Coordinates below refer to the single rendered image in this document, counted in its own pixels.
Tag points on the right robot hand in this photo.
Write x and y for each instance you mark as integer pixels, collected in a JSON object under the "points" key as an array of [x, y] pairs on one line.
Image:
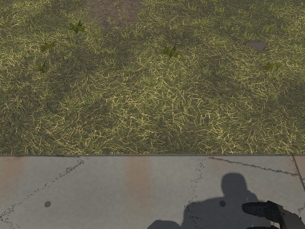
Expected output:
{"points": [[275, 213]]}

